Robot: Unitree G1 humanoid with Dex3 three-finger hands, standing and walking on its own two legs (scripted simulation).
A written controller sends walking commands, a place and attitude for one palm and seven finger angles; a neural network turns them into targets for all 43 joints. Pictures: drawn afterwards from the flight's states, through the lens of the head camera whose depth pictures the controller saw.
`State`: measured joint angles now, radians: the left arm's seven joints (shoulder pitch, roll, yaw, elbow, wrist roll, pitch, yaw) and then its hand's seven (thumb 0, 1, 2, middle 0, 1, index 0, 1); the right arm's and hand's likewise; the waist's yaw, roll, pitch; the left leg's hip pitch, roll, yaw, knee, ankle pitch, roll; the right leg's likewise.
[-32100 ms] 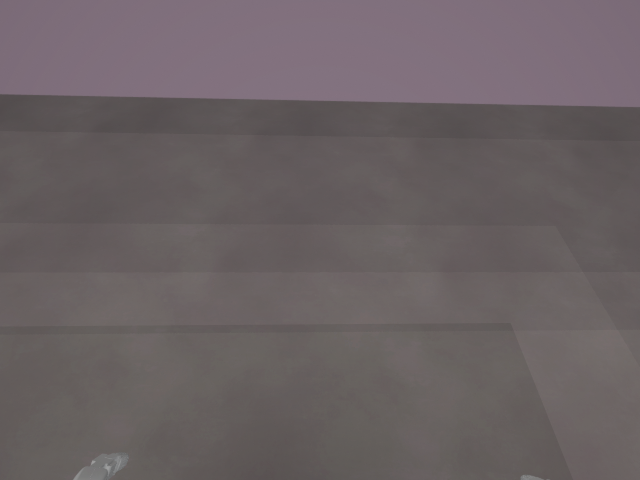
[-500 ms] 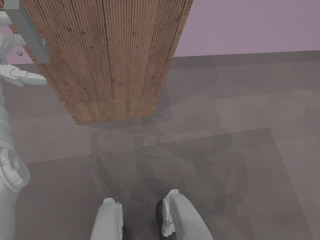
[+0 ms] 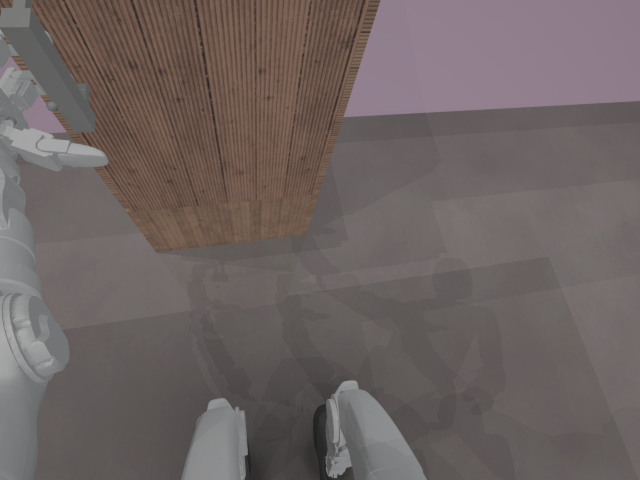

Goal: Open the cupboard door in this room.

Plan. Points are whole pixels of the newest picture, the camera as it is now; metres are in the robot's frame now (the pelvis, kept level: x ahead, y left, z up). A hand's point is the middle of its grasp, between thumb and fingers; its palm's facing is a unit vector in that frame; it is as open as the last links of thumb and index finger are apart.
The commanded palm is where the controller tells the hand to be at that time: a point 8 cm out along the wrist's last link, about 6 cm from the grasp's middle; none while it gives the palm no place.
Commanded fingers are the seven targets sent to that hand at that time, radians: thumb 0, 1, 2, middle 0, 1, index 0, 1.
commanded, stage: slide the fingers in behind the handle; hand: left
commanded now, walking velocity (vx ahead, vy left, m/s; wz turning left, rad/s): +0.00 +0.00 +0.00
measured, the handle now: (56, 64) +0.57 +0.25 +0.06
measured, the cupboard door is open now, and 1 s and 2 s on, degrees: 0 0 6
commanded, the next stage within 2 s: close the thumb around the handle in 0.76 s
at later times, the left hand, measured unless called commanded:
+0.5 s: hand (86, 105) +0.53 +0.22 +0.06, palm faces +0.10 -0.99 -0.02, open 13.9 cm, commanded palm +0.50 +0.25 +0.06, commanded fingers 0.00 -0.50 0.30 -0.30 -1.20 -0.30 -1.20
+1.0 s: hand (85, 107) +0.52 +0.22 +0.06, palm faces +0.10 -1.00 -0.01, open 13.6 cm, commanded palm +0.50 +0.25 +0.06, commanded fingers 0.00 -0.05 0.49 -0.33 -1.25 -0.33 -1.25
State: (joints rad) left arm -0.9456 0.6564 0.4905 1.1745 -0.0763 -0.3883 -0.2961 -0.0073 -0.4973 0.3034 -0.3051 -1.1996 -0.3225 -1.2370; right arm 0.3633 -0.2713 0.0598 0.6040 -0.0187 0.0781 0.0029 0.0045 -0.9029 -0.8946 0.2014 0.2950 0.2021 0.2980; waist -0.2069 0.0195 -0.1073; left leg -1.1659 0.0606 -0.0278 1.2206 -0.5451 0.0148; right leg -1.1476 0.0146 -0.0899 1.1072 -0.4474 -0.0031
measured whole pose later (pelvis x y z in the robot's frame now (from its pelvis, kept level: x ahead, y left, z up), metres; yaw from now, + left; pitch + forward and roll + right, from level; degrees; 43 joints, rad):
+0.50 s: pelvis +0.00 +0.00 +0.00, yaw +0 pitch +27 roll -4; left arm -0.92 0.56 0.46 1.16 -0.06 -0.43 -0.20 -0.01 -0.50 0.30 -0.30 -1.20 -0.30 -1.21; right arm 0.37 -0.25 0.06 0.61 -0.03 0.09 0.02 0.00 -0.90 -0.89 0.20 0.30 0.20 0.30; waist -0.20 0.03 -0.11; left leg -1.13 0.06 -0.01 1.20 -0.55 0.02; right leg -1.12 0.01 -0.07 1.10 -0.45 0.00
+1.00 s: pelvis +0.01 +0.00 +0.01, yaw +0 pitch +26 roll -4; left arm -0.90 0.54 0.45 1.15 -0.07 -0.44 -0.21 -0.01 -0.42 0.34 -0.30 -1.21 -0.29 -1.21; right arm 0.36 -0.26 0.04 0.61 -0.02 0.10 0.02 0.00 -0.90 -0.89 0.20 0.29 0.20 0.30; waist -0.19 0.02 -0.12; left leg -1.11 0.06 -0.01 1.19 -0.55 0.01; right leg -1.10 0.01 -0.07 1.09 -0.45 0.00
